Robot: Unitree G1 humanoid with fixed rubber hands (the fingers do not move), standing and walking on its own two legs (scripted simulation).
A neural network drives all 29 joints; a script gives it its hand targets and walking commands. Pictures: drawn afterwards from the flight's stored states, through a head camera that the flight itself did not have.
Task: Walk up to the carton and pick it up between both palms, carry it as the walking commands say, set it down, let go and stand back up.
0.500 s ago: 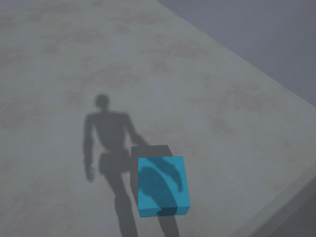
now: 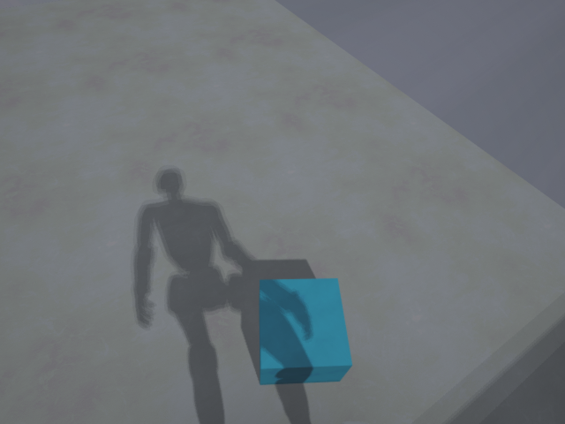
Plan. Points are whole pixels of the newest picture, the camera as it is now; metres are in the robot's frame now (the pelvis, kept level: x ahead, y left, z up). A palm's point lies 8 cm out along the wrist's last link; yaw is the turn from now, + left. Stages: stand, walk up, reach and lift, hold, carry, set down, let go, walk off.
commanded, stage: walk up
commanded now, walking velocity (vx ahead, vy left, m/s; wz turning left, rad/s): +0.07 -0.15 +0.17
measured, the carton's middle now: (299, 330) +0.48 -0.08 -0.68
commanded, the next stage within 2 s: stand in 0.76 s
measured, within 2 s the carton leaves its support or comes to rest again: neither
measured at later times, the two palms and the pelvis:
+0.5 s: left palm out of the picture +0.09 +0.17 -0.12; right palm out of the picture -0.04 -0.33 -0.15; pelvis -0.01 -0.07 +0.00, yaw +0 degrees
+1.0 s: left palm out of the picture +0.01 +0.16 -0.14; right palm out of the picture +0.03 -0.31 -0.14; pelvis +0.00 -0.07 +0.00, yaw +1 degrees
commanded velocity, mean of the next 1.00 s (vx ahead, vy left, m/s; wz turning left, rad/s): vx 0.00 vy -0.07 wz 0.02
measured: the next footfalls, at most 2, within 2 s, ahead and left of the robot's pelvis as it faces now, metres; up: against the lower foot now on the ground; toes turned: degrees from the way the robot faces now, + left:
right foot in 0.42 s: +0.04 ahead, -0.20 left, +0.00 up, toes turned +4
left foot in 0.70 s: +0.03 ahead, +0.04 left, +0.00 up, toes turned -1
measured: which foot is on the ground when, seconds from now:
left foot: down 0.00-0.42, up 0.44-0.68, down 0.70-1.00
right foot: up 0.00-0.40, down 0.42-1.00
